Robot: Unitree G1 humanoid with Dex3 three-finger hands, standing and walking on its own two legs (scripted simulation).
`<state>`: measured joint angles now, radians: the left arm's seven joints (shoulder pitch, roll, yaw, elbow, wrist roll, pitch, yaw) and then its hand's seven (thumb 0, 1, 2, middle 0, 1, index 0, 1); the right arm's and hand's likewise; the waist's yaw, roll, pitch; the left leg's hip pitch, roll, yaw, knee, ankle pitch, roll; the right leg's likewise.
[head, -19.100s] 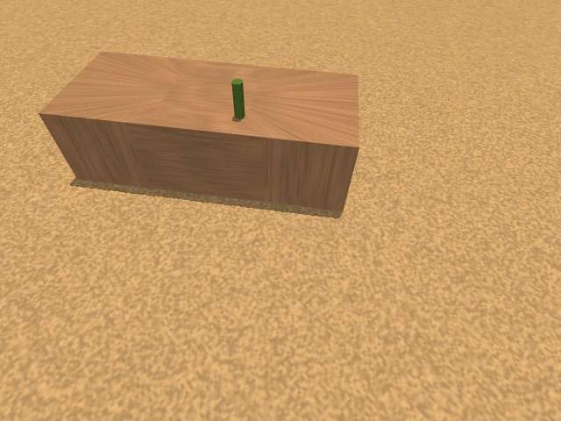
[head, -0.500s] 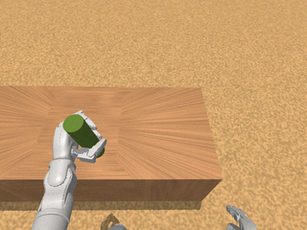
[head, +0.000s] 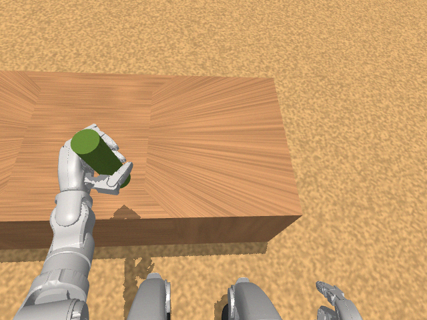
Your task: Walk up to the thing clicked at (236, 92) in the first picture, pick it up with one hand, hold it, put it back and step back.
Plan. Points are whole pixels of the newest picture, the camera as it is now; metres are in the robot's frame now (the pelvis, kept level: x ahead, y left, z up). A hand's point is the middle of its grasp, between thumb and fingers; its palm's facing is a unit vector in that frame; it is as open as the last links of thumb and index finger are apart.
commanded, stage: crouch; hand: left
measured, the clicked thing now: (105, 162) +0.39 +0.18 +0.03
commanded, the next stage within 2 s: lower in 0.80 s
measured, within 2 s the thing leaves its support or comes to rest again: neither
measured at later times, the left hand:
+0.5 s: hand (118, 157) +0.45 +0.19 -0.08, palm faces +0.15 -0.99 -0.01, open 7.2 cm
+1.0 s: hand (120, 157) +0.48 +0.20 -0.12, palm faces +0.15 -0.99 -0.02, open 7.2 cm
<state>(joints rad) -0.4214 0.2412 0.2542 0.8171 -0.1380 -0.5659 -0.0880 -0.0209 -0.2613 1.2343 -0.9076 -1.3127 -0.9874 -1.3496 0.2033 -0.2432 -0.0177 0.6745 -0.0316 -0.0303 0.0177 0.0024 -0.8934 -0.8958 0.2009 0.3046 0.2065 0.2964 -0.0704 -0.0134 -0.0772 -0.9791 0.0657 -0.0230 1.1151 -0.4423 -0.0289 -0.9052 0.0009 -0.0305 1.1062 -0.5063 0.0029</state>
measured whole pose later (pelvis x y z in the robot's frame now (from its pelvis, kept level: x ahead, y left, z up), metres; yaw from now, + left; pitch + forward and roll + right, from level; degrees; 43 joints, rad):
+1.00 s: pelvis -0.02 +0.01 -0.13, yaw -4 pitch +33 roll -5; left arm -0.79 0.42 0.43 1.05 -0.07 -0.56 -0.09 -0.02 -0.25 1.21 -0.92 -1.29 -1.00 -1.32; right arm 0.19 -0.24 0.02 0.70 -0.06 0.04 0.05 0.00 -0.92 -0.90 0.20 0.30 0.21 0.30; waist -0.13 0.02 -0.17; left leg -1.64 0.09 -0.07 1.65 -0.59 -0.02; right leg -1.55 0.03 -0.04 1.62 -0.65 0.01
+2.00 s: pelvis -0.05 +0.00 -0.22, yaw -5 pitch +35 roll -5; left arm -0.87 0.50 0.49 1.05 -0.07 -0.51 -0.13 -0.02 -0.25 1.21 -0.93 -1.28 -1.00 -1.31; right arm 0.17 -0.25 0.04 0.70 -0.07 0.05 0.04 0.00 -0.92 -0.90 0.20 0.30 0.21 0.30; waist -0.14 0.01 -0.15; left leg -1.96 0.09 -0.10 1.97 -0.64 -0.03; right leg -1.87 0.04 -0.05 1.95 -0.70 0.01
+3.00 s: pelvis -0.05 +0.00 -0.25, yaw -5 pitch +35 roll -5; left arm -0.89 0.52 0.50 1.04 -0.07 -0.48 -0.14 -0.01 -0.24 0.42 -0.75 -0.60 -0.75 -0.59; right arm 0.17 -0.26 0.04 0.69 -0.07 0.06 0.03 0.00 -0.93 -0.90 0.20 0.30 0.21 0.30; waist -0.14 0.01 -0.14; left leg -2.01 0.09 -0.10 2.04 -0.65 -0.03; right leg -1.92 0.04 -0.05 2.03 -0.72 0.01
